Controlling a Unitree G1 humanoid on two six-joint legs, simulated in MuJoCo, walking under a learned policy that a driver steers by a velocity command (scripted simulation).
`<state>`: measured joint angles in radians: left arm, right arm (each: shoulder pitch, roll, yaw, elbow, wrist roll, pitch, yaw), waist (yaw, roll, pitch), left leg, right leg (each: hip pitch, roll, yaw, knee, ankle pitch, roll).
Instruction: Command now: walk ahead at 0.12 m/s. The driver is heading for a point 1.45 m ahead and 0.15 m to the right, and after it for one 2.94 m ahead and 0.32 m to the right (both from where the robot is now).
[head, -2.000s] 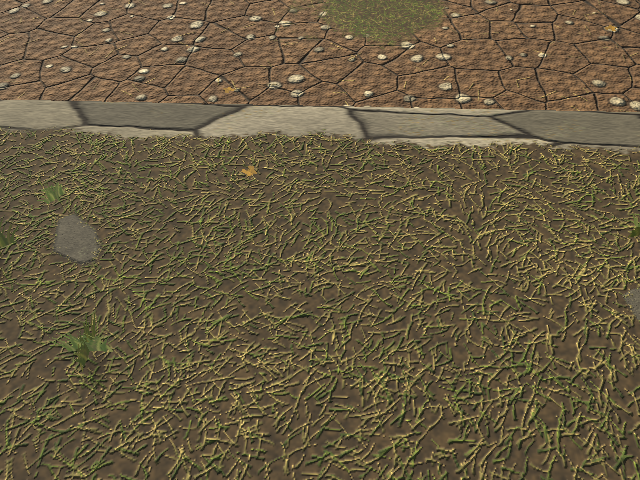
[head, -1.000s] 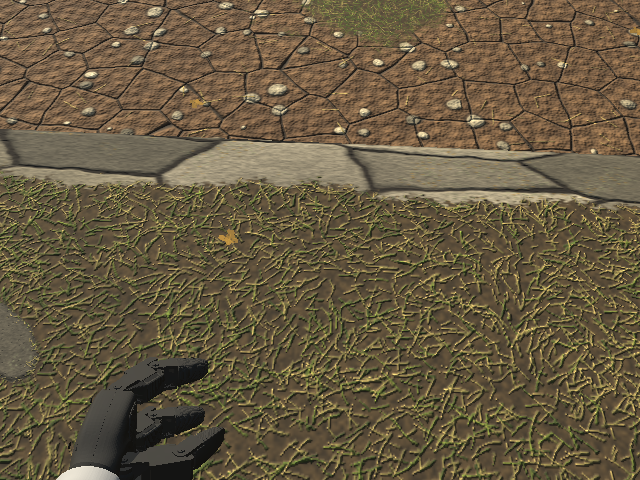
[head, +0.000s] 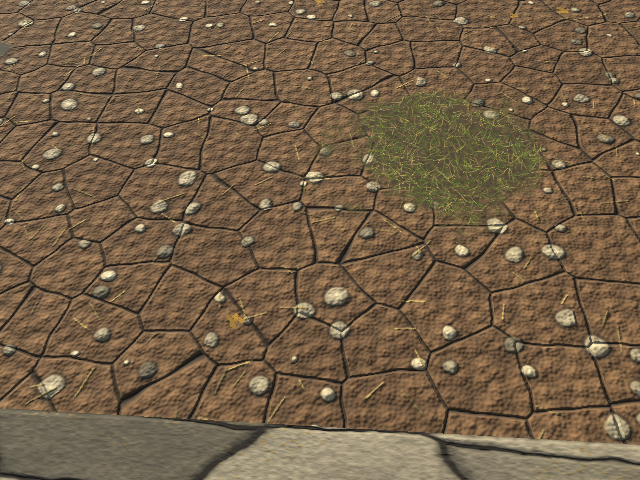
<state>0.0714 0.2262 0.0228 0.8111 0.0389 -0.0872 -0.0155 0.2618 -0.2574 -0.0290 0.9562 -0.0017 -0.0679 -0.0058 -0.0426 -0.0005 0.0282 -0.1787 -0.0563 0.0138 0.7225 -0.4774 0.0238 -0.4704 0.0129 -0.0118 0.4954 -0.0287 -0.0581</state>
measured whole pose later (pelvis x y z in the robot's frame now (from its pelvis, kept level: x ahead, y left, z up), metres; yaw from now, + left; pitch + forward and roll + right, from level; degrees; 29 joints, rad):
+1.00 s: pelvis +0.10 +0.04 +0.01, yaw -1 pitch -1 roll +0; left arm 0.17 0.18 0.05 1.10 -0.01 0.03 0.05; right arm 0.33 -0.15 -0.03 1.10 -0.01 -0.01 -0.04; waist 0.00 0.00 0.04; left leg -0.12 -0.01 0.02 0.48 -0.35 0.01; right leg -0.28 -0.01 0.02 0.50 -0.20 0.01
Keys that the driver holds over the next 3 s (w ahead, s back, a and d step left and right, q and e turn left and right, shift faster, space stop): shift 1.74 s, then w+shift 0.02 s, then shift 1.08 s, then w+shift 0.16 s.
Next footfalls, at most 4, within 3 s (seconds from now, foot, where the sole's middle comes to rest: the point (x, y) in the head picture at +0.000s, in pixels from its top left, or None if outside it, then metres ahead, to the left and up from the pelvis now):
0.24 left None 0.08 0.15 -0.76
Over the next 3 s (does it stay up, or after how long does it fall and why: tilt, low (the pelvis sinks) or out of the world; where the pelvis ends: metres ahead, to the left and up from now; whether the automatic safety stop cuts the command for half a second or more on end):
stays up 0.13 0.03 0.01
